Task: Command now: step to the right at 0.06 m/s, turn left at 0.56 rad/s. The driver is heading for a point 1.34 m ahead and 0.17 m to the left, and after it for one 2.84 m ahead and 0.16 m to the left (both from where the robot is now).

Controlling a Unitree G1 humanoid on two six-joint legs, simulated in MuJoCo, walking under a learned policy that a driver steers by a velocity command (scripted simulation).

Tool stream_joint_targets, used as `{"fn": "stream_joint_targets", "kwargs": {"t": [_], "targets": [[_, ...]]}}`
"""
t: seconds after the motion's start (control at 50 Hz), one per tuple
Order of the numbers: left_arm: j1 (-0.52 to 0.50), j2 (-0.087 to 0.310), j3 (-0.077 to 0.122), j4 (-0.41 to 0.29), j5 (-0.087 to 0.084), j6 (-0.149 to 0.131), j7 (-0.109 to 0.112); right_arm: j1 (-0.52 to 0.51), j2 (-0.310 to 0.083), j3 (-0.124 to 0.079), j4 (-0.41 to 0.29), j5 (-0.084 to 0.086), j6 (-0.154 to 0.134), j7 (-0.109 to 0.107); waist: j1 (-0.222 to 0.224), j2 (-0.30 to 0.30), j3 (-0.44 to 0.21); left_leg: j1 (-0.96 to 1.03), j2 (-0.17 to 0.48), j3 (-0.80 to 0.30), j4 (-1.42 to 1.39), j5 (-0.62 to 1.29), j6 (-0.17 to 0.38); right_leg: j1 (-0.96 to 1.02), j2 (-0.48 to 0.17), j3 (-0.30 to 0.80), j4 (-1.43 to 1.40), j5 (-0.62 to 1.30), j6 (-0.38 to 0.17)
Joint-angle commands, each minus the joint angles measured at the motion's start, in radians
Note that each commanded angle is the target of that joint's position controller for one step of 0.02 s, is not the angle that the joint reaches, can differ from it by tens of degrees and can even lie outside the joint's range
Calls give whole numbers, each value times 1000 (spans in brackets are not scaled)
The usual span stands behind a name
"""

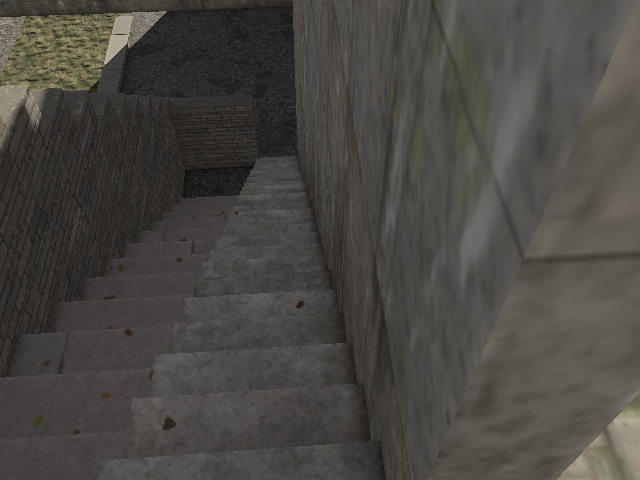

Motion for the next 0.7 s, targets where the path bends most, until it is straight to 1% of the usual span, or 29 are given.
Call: {"fn": "stream_joint_targets", "kwargs": {"t": [0.02,0.06,0.08,0.1,0.12,0.14,0.16,0.18,0.2,0.22,0.24,0.26,0.28,0.3,0.34,0.36,0.38,0.4,0.42,0.44,0.46,0.48,0.5,0.52,0.54,0.56,0.62,0.66,0.7], "targets": [[-50,200,50,-111,5,-23,22,110,-128,-45,-25,3,-6,0,-28,-66,-76,25,-27,15,-69,1,6,103,-318,45,34,1113,111],[-76,244,62,-165,-10,-11,39,222,-147,-55,11,0,2,3,-60,-79,-72,161,-62,73,-276,13,39,82,-261,-34,111,1264,261],[-143,267,69,-235,-27,4,42,336,-166,-68,67,-21,6,-2,-90,-46,-79,253,-93,121,-456,92,72,49,-206,-58,259,1316,328],[-183,264,61,-248,-30,32,25,376,-130,-67,117,-20,-1,-10,-140,33,-51,345,-111,127,-628,305,100,-46,-167,-31,527,1069,330],[-68,142,30,-192,38,47,-7,344,-97,-54,156,-6,-24,-30,-93,173,-118,510,24,-132,-551,525,173,-316,-171,102,881,66,315],[-119,-13,-26,-232,29,60,-21,408,-135,-47,140,-32,-57,-51,-75,162,-168,572,250,-338,-441,809,327,-602,-124,234,1264,-585,330],[5,-123,-83,-263,4,27,-17,388,-222,-64,112,-55,-118,-60,10,85,-240,500,448,-526,-476,891,450,-613,-149,454,1203,-646,322],[-39,7,-47,-257,-80,-7,-12,88,-232,-90,-4,-54,-155,-58,5,39,-8,234,405,-523,-566,720,422,-619,-139,491,1218,-557,318],[-36,119,-21,-258,-80,-19,2,-157,-211,-94,-84,-13,-159,-51,63,45,-34,16,262,-355,-602,609,368,-470,-100,400,1164,-464,262],[-30,133,-17,-260,-36,-20,17,-238,-185,-78,-111,5,-147,-46,110,59,-34,-124,145,-262,-591,529,287,-337,-97,336,1075,-381,234],[35,105,-26,-248,-10,-11,15,-235,-196,-70,-97,15,-127,-40,157,70,-28,-206,81,-214,-553,617,270,-240,-91,269,976,-285,225],[61,64,-48,-252,-7,9,0,-184,-227,-77,-77,22,-114,-39,159,66,-34,-149,62,-217,-530,686,268,-235,-92,220,791,-285,235],[24,29,-71,-262,-30,27,-19,-129,-262,-89,-60,21,-110,-41,112,88,-58,-40,54,-228,-521,709,276,-254,-75,188,647,-331,260],[-8,35,-78,-263,-56,34,-35,-56,-275,-98,-44,10,-106,-41,44,102,-101,108,80,-272,-494,700,296,-274,-44,180,534,-289,268],[41,89,-57,-243,-78,25,-50,-55,-242,-88,-48,-4,-78,-22,52,129,-128,207,117,-369,-448,588,307,-225,-9,201,270,-12,209],[44,126,-40,-244,-72,10,-44,-30,-186,-68,-39,-1,-65,-13,59,137,-129,162,101,-383,-413,437,263,-147,-48,242,183,97,132],[96,189,-8,-246,-47,-12,-29,85,-78,-35,-18,8,-49,-9,56,-1,-195,58,4,-311,-257,108,144,20,-264,391,181,525,-47],[189,311,38,-242,7,-23,-19,13,-37,-9,-117,0,-47,-7,98,-288,-158,-284,-163,-182,-110,-211,-24,145,-631,900,111,774,-401],[207,235,17,-189,3,-37,-2,-44,-78,-13,-90,-31,-31,-20,111,-140,-97,-353,-34,-211,85,-173,-60,67,-679,914,38,584,-390],[141,192,15,-190,-45,-49,8,-73,-104,-22,-69,-13,-21,-43,91,-108,-63,-315,-14,-151,181,-75,-70,-9,-557,757,46,395,-275],[17,112,-8,-212,-48,-62,0,-18,-166,-48,-43,-19,-17,-57,32,-80,-97,-251,1,-115,237,-5,-75,-38,-437,571,74,406,-168],[-48,81,-19,-221,-62,-72,-1,10,-146,-46,-34,-47,-13,-60,2,-124,-88,-215,-2,-97,245,27,-78,-79,-385,471,84,452,-118],[-86,68,-19,-235,-53,-81,11,5,-121,-30,-31,-67,-7,-37,9,-115,-91,-161,4,-51,303,53,-80,-137,-356,403,81,520,-100],[-88,76,-8,-228,-34,-92,29,-6,-89,-20,-30,-51,12,-14,25,-96,-112,-119,7,-12,277,86,-101,-156,-323,339,65,510,-83],[-77,109,9,-226,-31,-97,38,1,-83,-12,-24,-17,24,4,50,-87,-104,-80,15,6,248,93,-126,-196,-317,308,56,511,-91],[-41,139,26,-206,-29,-94,39,-24,-75,-8,-30,-2,32,12,77,-94,-89,-81,29,12,190,93,-144,-180,-322,297,50,482,-99],[34,183,63,-152,-44,-84,33,-73,-75,6,-50,-25,59,9,126,-128,-51,-79,82,3,-12,11,-156,-115,-388,330,45,458,-107],[89,190,66,-108,-48,-61,38,-80,-66,11,-37,-44,77,2,166,-109,-50,-69,83,1,-187,7,-116,-72,-442,367,51,404,-110],[76,192,65,-79,-38,-42,35,-70,-78,4,-14,-37,76,-3,175,-140,-63,-24,56,2,-340,80,-65,-63,-453,391,52,303,-104]]}}
Keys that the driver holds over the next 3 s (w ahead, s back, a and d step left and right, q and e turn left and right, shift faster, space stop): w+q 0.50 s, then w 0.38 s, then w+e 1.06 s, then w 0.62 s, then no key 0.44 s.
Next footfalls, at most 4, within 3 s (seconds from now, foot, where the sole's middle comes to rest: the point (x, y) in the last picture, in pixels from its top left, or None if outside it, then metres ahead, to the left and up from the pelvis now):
0.12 left None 0.02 0.12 -0.78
0.36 right None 0.04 -0.15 -0.78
0.76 left None -0.06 0.17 -0.78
1.32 right None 0.22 0.05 -0.78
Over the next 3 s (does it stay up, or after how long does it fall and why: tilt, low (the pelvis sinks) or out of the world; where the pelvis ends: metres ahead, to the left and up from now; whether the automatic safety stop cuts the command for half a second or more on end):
stays up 0.68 0.28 -0.40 its command is cut before an obstacle from the start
